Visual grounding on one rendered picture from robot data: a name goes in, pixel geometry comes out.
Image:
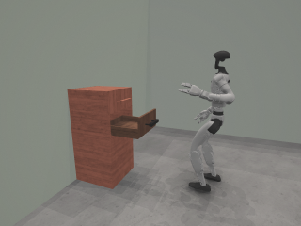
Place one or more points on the handle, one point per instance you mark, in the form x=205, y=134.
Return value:
x=153, y=122
x=125, y=100

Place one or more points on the robot left upper arm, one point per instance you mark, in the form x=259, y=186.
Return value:
x=220, y=80

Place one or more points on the robot left forearm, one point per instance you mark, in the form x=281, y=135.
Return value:
x=220, y=98

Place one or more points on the robot torso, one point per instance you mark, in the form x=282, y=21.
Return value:
x=218, y=112

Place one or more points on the robot left hand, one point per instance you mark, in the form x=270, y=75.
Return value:
x=193, y=91

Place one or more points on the robot right hand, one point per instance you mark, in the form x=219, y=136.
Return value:
x=204, y=116

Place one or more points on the robot right forearm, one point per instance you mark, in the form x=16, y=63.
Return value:
x=210, y=110

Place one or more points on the left robot shin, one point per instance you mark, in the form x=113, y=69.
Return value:
x=197, y=164

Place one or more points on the drawer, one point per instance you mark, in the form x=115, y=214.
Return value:
x=132, y=126

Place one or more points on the cabinet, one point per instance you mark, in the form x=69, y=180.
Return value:
x=100, y=158

